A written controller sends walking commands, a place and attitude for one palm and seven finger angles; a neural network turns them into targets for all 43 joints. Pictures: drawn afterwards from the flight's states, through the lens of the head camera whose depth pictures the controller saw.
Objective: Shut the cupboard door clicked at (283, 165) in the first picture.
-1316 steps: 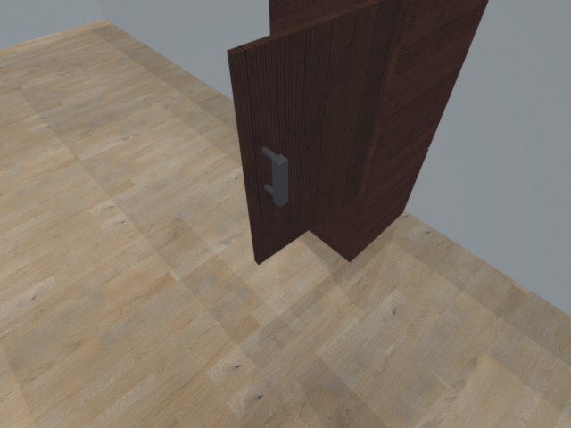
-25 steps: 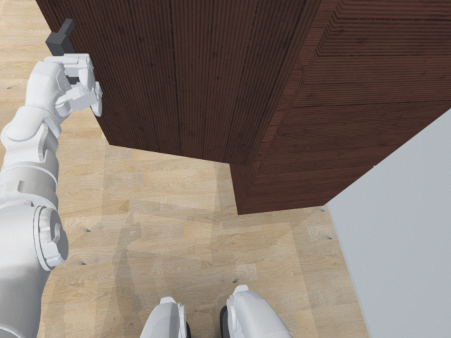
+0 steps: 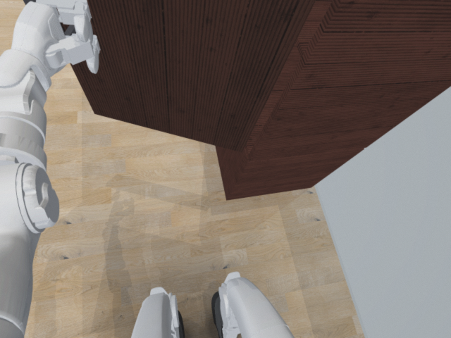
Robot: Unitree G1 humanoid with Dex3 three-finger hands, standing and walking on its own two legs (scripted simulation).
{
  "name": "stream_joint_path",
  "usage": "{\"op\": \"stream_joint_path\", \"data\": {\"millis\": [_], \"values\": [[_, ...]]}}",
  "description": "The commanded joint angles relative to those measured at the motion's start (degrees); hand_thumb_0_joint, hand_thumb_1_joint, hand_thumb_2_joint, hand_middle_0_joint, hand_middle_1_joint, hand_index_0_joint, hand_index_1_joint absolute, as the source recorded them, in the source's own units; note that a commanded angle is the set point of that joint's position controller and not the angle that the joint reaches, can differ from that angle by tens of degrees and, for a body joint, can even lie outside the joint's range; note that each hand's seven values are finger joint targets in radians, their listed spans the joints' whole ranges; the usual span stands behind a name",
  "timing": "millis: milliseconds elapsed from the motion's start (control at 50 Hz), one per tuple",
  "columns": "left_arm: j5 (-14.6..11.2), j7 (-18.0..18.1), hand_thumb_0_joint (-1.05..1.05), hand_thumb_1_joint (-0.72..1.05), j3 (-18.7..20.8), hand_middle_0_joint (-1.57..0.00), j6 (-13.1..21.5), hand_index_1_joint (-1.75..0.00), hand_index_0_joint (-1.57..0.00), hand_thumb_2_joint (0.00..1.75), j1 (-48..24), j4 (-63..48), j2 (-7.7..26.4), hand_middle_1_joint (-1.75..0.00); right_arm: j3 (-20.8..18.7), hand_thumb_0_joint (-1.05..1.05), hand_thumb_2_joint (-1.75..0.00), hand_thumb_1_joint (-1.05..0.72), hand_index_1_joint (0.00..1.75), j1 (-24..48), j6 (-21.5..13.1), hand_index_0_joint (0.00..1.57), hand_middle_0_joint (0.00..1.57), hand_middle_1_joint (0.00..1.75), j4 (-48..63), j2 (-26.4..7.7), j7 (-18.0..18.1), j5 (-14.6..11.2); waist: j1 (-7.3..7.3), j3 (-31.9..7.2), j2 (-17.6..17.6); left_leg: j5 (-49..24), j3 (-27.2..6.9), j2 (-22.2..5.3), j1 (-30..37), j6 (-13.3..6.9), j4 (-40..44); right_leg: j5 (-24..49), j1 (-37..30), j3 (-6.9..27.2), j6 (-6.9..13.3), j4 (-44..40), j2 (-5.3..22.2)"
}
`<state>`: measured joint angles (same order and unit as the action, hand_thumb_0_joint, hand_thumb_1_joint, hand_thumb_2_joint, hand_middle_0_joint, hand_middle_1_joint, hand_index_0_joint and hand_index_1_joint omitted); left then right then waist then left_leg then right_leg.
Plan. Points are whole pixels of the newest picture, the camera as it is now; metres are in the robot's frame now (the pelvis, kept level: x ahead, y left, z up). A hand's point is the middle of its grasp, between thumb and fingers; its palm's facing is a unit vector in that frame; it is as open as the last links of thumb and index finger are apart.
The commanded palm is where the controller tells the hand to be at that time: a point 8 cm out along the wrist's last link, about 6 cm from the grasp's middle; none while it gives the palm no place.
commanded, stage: push the door shut along its arc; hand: left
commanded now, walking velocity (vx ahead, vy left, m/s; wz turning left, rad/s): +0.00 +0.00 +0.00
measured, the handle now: (53, 11) +0.64 +0.19 +0.09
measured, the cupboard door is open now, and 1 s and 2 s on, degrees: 67 59 59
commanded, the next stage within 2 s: pull the fist back off the door in 0.42 s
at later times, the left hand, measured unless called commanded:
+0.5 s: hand (114, 24) +0.61 +0.10 +0.10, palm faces -0.38 -0.93 +0.00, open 3.0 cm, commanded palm +0.63 +0.12 +0.10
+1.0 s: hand (113, 33) +0.58 +0.10 +0.11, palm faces +0.01 -1.00 -0.02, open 3.1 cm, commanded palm +0.55 +0.13 +0.10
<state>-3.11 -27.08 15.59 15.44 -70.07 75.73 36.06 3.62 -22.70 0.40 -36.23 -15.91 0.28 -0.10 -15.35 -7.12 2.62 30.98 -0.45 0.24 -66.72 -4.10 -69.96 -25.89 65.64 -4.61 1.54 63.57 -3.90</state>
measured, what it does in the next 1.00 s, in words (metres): stands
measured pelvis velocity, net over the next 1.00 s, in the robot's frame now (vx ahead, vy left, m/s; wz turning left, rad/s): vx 0.02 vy -0.02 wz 0.00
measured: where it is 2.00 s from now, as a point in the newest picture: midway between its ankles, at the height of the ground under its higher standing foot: outside the picture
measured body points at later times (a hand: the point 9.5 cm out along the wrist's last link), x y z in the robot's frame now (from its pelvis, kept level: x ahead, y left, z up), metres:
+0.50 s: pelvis +0.01 -0.01 -0.01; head +0.20 +0.02 +0.40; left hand +0.62 +0.15 +0.10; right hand -0.06 -0.26 -0.09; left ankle +0.01 +0.07 -0.63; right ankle +0.03 -0.11 -0.63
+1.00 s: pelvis +0.02 -0.02 +0.02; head +0.17 +0.00 +0.44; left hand +0.58 +0.16 +0.11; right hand -0.04 -0.25 -0.08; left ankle +0.01 +0.07 -0.63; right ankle +0.03 -0.11 -0.63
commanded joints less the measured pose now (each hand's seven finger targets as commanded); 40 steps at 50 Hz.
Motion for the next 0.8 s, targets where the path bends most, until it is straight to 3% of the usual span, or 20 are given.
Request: {"op": "stream_joint_path", "data": {"millis": [0, 100, 120, 200, 280, 340, 380, 420, 500, 520, 540, 560, 580, 620, 640, 680, 720, 780], "values": [[-0.3, 0.3, 0.00, 0.90, 0.6, -1.30, 2.4, -1.50, -1.30, 0.90, -33.2, -11.7, 8.6, -1.50, -4.5, 0.00, -0.90, -0.90, 0.30, -13.0, -0.6, 0.20, 0.20, 0.30, 0.5, -12.2, 1.1, 0.5, -3.47, -31.1, 12.5, -31.5, -8.7, -2.9, 34.0, 2.9, 6.0, 14.1, -1.9, 1.9, 0.9, -5.4, -0.3], [1.0, 0.7, 0.00, 0.90, 2.4, -1.30, 1.5, -1.50, -1.30, 0.90, -34.9, -10.5, 12.4, -1.50, -4.0, 0.00, -0.90, -0.90, 0.30, -13.8, -0.6, 0.20, 0.20, 0.30, 0.7, -12.2, 1.3, 0.6, -3.61, -32.4, 12.9, -31.4, -8.1, -2.6, 31.4, 2.6, 5.1, 15.1, -3.7, 1.9, 1.0, -4.7, -0.5], [1.2, 0.7, 0.00, 0.90, 1.4, -1.30, 1.3, -1.50, -1.30, 0.90, -35.8, -11.5, 11.4, -1.50, -4.1, 0.00, -0.90, -0.90, 0.30, -13.8, -0.8, 0.20, 0.20, 0.30, 0.6, -12.0, 1.2, 0.8, -4.02, -33.4, 13.0, -31.7, -8.0, -2.6, 31.4, 2.4, 4.7, 15.7, -3.8, 1.9, 0.9, -4.4, -0.6], [1.9, 0.2, 0.00, 0.90, 3.7, -1.30, 0.4, -1.50, -1.30, 0.90, -35.5, -10.1, 15.2, -1.50, -3.8, 0.00, -0.90, -0.90, 0.30, -14.7, -0.9, 0.20, 0.20, 0.30, 0.6, -12.1, 1.3, 0.9, -3.53, -34.4, 13.6, -33.1, -7.4, -2.5, 30.4, 2.4, 4.2, 17.5, -5.7, 2.0, 0.9, -4.1, -0.8], [2.2, -0.5, 0.00, 0.90, 3.2, -1.30, -0.4, -1.50, -1.30, 0.90, -36.1, -10.6, 15.5, -1.50, -3.7, 0.00, -0.90, -0.90, 0.30, -14.9, -1.1, 0.20, 0.20, 0.30, 0.5, -11.7, 1.4, 0.9, -3.85, -34.6, 13.6, -33.2, -6.1, -2.2, 28.6, 1.9, 3.7, 20.0, -8.2, 2.4, 0.9, -4.2, -1.0], [2.5, -0.8, 0.00, 0.90, 0.8, -1.30, -1.5, -1.50, -1.30, 0.90, -37.8, -8.2, 13.1, -1.50, -3.7, 0.00, -0.90, -0.90, 0.30, -15.3, -1.1, 0.20, 0.20, 0.30, -0.1, -11.8, 1.5, 0.8, -5.63, -30.8, 11.5, -29.4, -5.9, -2.1, 25.6, 1.4, 3.6, 17.9, -6.6, 2.2, 0.6, -4.9, -1.1], [2.1, -0.9, 0.00, 0.90, 0.9, -1.30, -1.2, -1.50, -1.30, 0.90, -40.0, -9.7, 13.5, -1.50, -3.8, 0.00, -0.90, -0.90, 0.30, -15.6, -1.4, 0.20, 0.20, 0.30, -0.7, -11.8, 1.5, 1.0, -5.72, -33.3, 14.3, -32.3, -6.1, -2.3, 28.5, 1.5, 2.8, 18.9, -5.4, 2.1, 0.9, -4.3, -1.2], [2.0, -1.2, 0.00, 0.90, -0.1, -1.30, -1.7, -1.50, -1.30, 0.90, -40.5, -8.8, 12.0, -1.50, -3.9, 0.00, -0.90, -0.90, 0.30, -15.7, -1.6, 0.20, 0.20, 0.30, -1.3, -11.8, 1.6, 1.2, -6.51, -32.9, 13.3, -32.1, -6.0, -2.2, 28.0, 1.4, 2.4, 19.0, -5.0, 1.9, 0.8, -4.3, -1.3], [2.0, -1.3, 0.00, 0.90, -1.6, -1.30, -2.4, -1.50, -1.30, 0.90, -43.3, -7.8, 10.5, -1.50, -3.7, 0.00, -0.90, -0.90, 0.30, -15.7, -1.9, 0.20, 0.20, 0.30, -2.5, -11.9, 1.6, 1.3, -7.42, -32.5, 15.4, -32.8, -6.2, -2.3, 28.6, 1.3, 1.3, 18.2, -2.0, 1.4, 1.0, -3.6, -1.5], [-1.9, 9.9, 0.00, 0.90, 13.7, -1.30, -3.5, -1.50, -1.30, 0.90, -41.2, -7.8, 16.0, -1.50, -2.5, 0.00, -0.90, -0.90, 0.30, -19.9, -2.0, 0.20, 0.20, 0.30, 0.3, -10.9, 0.7, 2.8, -4.07, -32.5, 16.5, -33.5, -6.8, -3.2, 24.0, 1.6, 2.5, 20.4, -6.2, 2.3, 0.9, -4.3, -0.6], [-0.3, 15.0, 0.00, 0.90, 9.5, -1.30, -4.3, -1.50, -1.30, 0.90, -37.3, -5.4, 11.9, -1.50, -2.2, 0.00, -0.90, -0.90, 0.30, -19.2, -1.9, 0.20, 0.20, 0.30, 1.1, -10.6, -0.6, 3.0, -4.23, -31.9, 15.6, -33.6, -6.8, -3.2, 22.8, 2.2, 3.5, 20.6, -7.2, 2.2, 0.7, -4.1, -0.4], [-0.2, 19.4, 0.00, 0.90, 10.7, -1.30, -3.2, -1.50, -1.30, 0.90, -37.2, -7.6, 9.7, -1.50, -2.7, 0.00, -0.90, -0.90, 0.30, -20.4, -1.8, 0.20, 0.20, 0.30, 1.3, -10.2, -1.7, 3.9, -4.43, -32.9, 13.8, -35.3, -7.7, -3.3, 24.6, 2.5, 4.0, 21.1, -7.1, 1.8, 0.3, -3.9, -0.3], [1.3, 23.6, 0.00, 0.90, 9.8, -1.30, -1.4, -1.50, -1.30, 0.90, -35.8, -11.6, 7.5, -1.50, -3.2, 0.00, -0.90, -0.90, 0.30, -20.4, -1.5, 0.20, 0.20, 0.30, 2.1, -10.0, -2.9, 4.6, -3.46, -34.9, 15.0, -37.2, -7.1, -3.3, 26.1, 2.7, 4.0, 22.8, -8.2, 2.2, 0.1, -4.1, -0.1], [5.9, 29.2, 0.00, 0.90, 9.7, -1.30, 2.0, -1.50, -1.30, 0.90, -32.3, -14.3, 7.5, -1.50, -4.0, 0.00, -0.90, -0.90, 0.30, -20.6, -0.8, 0.20, 0.20, 0.30, 2.1, -9.7, -4.7, 5.5, -2.31, -37.9, 15.3, -39.2, -6.7, -3.2, 27.5, 3.1, 3.4, 24.9, -9.8, 2.5, 0.0, -3.5, 0.1], [7.7, 30.5, 0.00, 0.90, 10.9, -1.30, 3.1, -1.50, -1.30, 0.90, -31.7, -14.6, 10.2, -1.50, -4.2, 0.00, -0.90, -0.90, 0.30, -21.0, -0.2, 0.20, 0.20, 0.30, 2.1, -10.2, -5.3, 5.6, -1.80, -38.4, 14.6, -38.7, -6.1, -2.8, 26.4, 3.1, 3.8, 26.1, -12.5, 2.7, 0.0, -3.6, 0.2], [10.3, 30.1, 0.00, 0.90, 6.9, -1.30, 4.8, -1.50, -1.30, 0.90, -31.1, -16.0, 7.9, -1.50, -4.6, 0.00, -0.90, -0.90, 0.30, -20.8, 0.6, 0.20, 0.20, 0.30, 2.2, -10.3, -6.2, 5.2, -2.13, -38.7, 14.7, -38.9, -6.1, -2.6, 28.5, 3.1, 5.2, 27.0, -14.0, 3.0, -0.1, -4.8, 0.1], [9.3, 28.2, 0.00, 0.90, 5.5, -1.30, 5.9, -1.50, -1.30, 0.90, -32.1, -18.5, 6.5, -1.50, -5.2, 0.00, -0.90, -0.90, 0.30, -20.2, 1.1, 0.20, 0.20, 0.30, 2.1, -10.3, -6.2, 4.4, -2.36, -39.5, 14.3, -36.1, -5.8, -2.4, 30.1, 2.9, 6.7, 26.7, -16.7, 3.5, -0.2, -6.5, 0.0], [5.4, 25.3, 0.00, 0.90, 5.8, -1.30, 7.0, -1.50, -1.30, 0.90, -32.7, -19.3, 5.2, -1.50, -5.4, 0.00, -0.90, -0.90, 0.30, -19.2, 1.4, 0.20, 0.20, 0.30, 2.0, -10.1, -5.4, 3.5, -2.31, -39.6, 12.8, -33.2, -5.5, -1.9, 30.8, 2.8, 8.7, 26.4, -19.8, 3.9, -0.3, -8.4, -0.1]]}}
